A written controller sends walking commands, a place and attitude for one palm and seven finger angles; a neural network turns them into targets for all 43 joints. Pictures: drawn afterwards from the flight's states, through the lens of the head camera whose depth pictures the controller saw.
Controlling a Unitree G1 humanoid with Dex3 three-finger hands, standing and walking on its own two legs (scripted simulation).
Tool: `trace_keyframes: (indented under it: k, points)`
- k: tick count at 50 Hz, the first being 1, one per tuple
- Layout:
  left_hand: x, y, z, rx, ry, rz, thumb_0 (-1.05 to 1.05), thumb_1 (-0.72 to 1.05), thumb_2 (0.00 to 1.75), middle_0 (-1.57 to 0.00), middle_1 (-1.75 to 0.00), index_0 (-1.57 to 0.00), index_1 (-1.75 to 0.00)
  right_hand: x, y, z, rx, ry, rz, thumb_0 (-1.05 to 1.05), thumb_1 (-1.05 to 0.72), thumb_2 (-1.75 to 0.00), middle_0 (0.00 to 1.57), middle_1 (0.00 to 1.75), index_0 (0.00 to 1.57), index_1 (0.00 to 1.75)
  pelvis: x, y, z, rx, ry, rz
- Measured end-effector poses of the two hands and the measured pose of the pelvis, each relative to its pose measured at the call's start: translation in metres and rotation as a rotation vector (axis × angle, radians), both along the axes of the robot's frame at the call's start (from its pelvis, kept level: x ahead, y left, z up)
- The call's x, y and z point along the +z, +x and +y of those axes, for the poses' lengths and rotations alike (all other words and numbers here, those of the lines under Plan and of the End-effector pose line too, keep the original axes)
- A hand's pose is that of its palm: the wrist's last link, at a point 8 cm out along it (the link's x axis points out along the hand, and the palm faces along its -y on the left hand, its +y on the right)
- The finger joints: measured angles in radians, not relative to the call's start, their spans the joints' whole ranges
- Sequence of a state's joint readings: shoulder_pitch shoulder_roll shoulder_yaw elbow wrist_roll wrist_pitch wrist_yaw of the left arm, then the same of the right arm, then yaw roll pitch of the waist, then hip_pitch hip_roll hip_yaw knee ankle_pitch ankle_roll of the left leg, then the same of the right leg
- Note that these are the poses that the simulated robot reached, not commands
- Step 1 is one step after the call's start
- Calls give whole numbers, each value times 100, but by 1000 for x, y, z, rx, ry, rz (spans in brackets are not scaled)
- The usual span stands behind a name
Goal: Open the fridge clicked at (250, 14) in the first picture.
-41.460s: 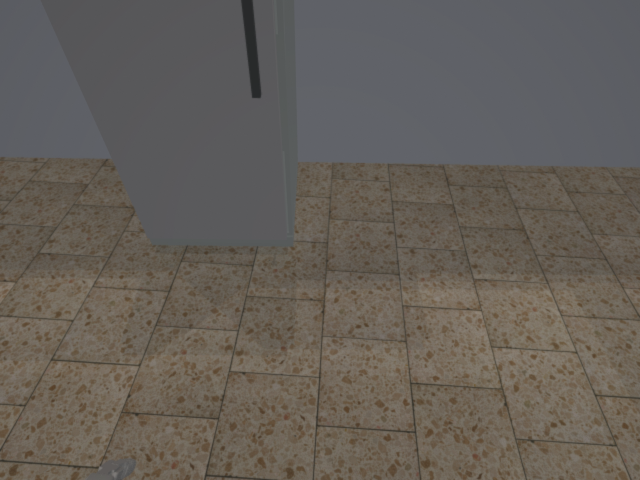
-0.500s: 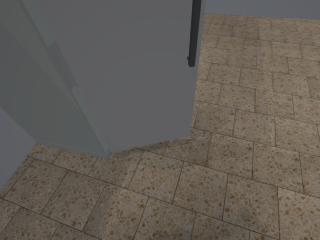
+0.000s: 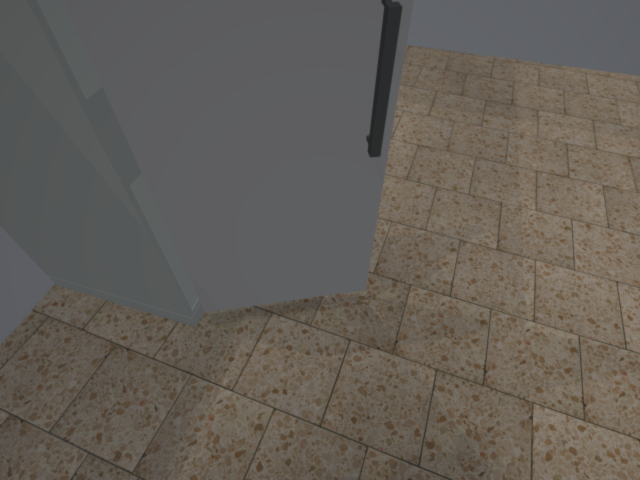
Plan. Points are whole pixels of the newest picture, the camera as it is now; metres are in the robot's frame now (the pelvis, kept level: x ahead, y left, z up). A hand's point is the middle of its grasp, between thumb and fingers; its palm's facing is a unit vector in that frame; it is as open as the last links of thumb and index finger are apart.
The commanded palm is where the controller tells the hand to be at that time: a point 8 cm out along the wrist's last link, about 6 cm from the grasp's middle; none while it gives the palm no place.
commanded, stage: let the arm hang, fingers relaxed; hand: right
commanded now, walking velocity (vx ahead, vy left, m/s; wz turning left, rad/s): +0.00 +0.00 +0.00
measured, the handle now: (379, 85) +0.78 -0.06 +0.10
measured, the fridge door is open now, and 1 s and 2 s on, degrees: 64 64 64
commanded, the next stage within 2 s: look to check the result in 0.24 s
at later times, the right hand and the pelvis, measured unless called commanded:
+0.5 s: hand out of the picture +0.02 -0.19 -0.18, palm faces -0.05 +0.98 -0.19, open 7.4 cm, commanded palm none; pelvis +0.02 -0.01 +0.00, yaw +1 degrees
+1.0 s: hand out of the picture +0.03 -0.18 -0.18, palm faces -0.05 +0.98 -0.18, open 7.4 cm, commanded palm none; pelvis +0.02 -0.01 +0.00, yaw +2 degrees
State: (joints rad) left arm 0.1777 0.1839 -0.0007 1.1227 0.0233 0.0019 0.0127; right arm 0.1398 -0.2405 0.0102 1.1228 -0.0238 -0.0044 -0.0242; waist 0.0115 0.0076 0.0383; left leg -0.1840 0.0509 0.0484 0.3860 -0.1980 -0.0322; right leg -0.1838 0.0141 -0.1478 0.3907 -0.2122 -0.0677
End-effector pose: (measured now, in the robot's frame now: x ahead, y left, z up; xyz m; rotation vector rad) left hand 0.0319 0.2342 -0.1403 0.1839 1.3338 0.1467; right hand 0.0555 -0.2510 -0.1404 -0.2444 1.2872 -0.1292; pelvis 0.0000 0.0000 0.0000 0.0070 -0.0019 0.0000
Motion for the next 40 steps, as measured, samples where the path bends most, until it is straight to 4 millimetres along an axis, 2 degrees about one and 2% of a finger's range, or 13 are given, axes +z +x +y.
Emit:
trace_keyframes:
  k: [4, 8, 13, 27, 33, 40]
  points:
    - [0, 6, -6, 11, -2, -15, 1, 91, 89, -21, -30, -20, -30, -2, 17, 10, 15, 30, -32, 1, -91, -90, 20, 30, 20, 30, 0, 5, -4, 6, -2, -3]
    - [1, 6, -9, 23, 1, -11, 1, 91, 89, -21, -30, -20, -30, -5, 21, 19, 21, 59, -30, 1, -91, -90, 20, 30, 20, 30, 0, 9, -6, 11, -2, -7]
    - [1, -2, -11, 35, 3, 22, 1, 91, 89, -20, -30, -20, -30, -9, 11, 19, 7, 62, 7, 0, -92, -90, 20, 30, 20, 30, 0, 12, -8, 15, -2, -6]
    - [-2, -25, -19, 64, -10, 108, 1, 90, 89, -20, -30, -20, -30, -11, -40, 14, -30, 53, 168, 1, -91, -90, 20, 30, 20, 30, 0, 18, -9, 19, 0, -5]
    - [-3, -24, -22, 68, -14, 102, 1, 90, 89, -20, -30, -20, -30, -12, -44, 20, -32, 64, 177, 1, -91, -90, 20, 30, 20, 30, 0, 18, -9, 22, -1, -7]
    - [-3, -21, -21, 70, -13, 85, 1, 91, 89, -20, -30, -20, -30, -13, -36, 27, -25, 80, 152, 1, -91, -90, 20, 30, 20, 30, 0, 18, -9, 25, -2, -9]
